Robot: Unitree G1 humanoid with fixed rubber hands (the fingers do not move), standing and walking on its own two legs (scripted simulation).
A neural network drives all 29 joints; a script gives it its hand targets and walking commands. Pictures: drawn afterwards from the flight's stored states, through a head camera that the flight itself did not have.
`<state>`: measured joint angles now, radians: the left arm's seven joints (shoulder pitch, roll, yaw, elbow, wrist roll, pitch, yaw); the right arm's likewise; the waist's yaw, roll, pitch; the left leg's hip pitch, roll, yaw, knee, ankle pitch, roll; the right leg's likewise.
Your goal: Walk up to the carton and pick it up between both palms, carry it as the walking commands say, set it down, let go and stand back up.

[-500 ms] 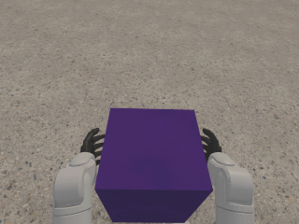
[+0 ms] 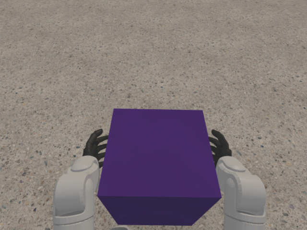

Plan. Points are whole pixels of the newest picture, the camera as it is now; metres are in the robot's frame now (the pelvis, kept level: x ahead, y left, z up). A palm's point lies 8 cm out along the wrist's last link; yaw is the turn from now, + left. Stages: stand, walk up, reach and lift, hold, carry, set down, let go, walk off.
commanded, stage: carry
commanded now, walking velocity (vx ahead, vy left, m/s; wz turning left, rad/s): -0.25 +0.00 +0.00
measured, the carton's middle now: (156, 172) +0.26 -0.01 +0.01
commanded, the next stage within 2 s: none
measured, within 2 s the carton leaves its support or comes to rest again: neither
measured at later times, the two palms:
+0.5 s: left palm out of the picture +0.08 +0.15 +0.09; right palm out of the picture +0.08 -0.15 +0.08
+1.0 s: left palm out of the picture -0.14 +0.16 +0.07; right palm out of the picture -0.12 -0.14 +0.08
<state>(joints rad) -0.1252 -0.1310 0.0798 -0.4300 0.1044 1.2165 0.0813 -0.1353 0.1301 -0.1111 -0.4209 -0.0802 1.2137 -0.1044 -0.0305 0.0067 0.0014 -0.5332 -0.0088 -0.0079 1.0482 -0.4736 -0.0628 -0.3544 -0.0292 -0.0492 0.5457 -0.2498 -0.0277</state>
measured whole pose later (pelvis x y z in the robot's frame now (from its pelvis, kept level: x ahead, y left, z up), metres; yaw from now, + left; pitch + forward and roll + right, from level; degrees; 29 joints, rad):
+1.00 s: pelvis -0.39 -0.01 +0.00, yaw +3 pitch +3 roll -1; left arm -0.09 -0.13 0.10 -0.40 0.12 1.23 0.07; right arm -0.12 0.13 -0.08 -0.34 -0.10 1.20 -0.10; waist 0.01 -0.03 -0.05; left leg -0.28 0.00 0.04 0.52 -0.29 0.04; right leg -0.59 -0.01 -0.05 0.95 -0.44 0.02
